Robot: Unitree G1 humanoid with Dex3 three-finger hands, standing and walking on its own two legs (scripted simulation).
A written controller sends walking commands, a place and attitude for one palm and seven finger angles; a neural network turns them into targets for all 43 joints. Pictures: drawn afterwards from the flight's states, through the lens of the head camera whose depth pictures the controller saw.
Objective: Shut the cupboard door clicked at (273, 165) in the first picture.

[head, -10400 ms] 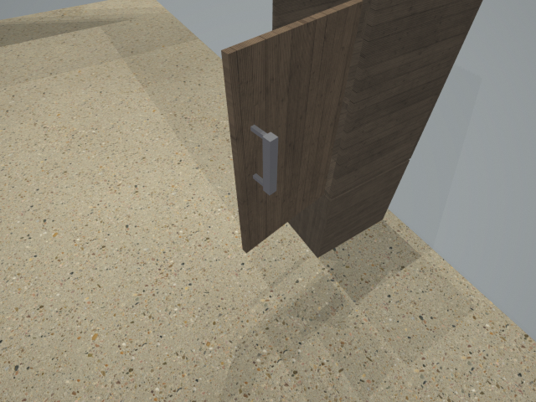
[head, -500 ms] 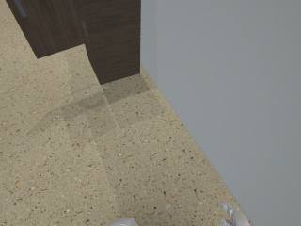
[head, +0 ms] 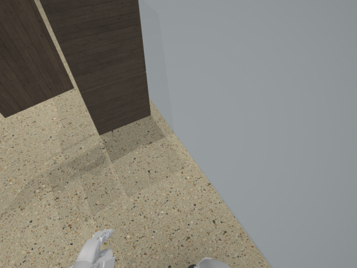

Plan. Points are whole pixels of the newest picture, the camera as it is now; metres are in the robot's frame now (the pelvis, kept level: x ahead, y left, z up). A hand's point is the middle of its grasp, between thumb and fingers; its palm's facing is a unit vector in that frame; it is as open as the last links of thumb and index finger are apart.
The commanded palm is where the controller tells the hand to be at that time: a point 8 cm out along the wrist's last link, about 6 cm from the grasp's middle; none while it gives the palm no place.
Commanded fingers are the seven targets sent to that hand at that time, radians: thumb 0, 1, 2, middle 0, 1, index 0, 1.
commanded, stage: walk to a spot facing it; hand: left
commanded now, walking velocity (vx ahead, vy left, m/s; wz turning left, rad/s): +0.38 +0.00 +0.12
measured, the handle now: out of the picture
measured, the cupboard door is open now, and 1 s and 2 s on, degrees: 100 100 100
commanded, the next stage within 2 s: turn to face it in 0.42 s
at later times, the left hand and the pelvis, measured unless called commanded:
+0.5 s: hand out of the picture +0.10 +0.17 -0.16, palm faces +0.23 -0.96 -0.12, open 7.3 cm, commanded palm none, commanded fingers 0.00 0.90 0.90 -0.20 -0.30 -0.20 -0.30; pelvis +0.24 +0.04 +0.00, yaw +7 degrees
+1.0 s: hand (85, 151) +0.47 +0.30 -0.13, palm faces +0.31 -0.92 -0.22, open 7.3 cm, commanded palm none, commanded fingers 0.00 0.90 0.90 -0.20 -0.30 -0.20 -0.30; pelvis +0.38 +0.06 +0.02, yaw +19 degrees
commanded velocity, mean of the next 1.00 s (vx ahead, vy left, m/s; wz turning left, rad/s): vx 0.16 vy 0.00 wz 0.42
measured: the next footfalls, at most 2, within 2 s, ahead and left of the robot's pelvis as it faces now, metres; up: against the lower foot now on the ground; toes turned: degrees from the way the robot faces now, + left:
left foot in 0.50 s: +0.37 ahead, +0.14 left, +0.00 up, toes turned +13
right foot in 1.08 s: +0.49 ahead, -0.04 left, +0.00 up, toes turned +21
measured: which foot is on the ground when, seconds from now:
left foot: down 0.00-0.00, up 0.02-0.48, down 0.50-1.00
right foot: down 0.00-0.52, up 0.54-1.00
